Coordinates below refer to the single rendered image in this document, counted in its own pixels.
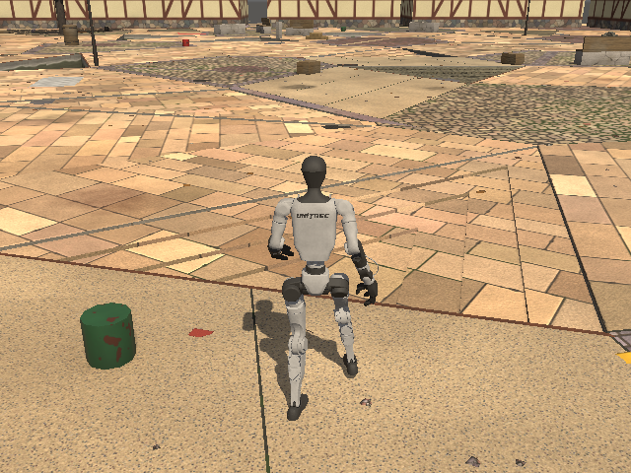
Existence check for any left robot upper arm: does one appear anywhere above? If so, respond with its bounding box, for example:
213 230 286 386
269 198 295 250

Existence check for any robot right forearm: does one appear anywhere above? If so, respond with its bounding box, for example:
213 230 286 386
351 240 375 285

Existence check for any right robot shin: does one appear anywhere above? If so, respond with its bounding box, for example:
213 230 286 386
338 306 355 364

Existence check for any right robot hand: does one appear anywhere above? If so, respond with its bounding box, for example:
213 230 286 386
356 280 378 306

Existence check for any right robot upper arm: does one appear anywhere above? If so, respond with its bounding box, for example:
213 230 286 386
334 198 360 255

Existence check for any robot left forearm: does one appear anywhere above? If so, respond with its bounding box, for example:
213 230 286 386
267 236 281 255

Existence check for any left robot hand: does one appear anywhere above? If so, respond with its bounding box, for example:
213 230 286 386
271 244 294 260

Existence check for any right robot thigh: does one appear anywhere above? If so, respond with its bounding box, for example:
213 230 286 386
329 273 349 324

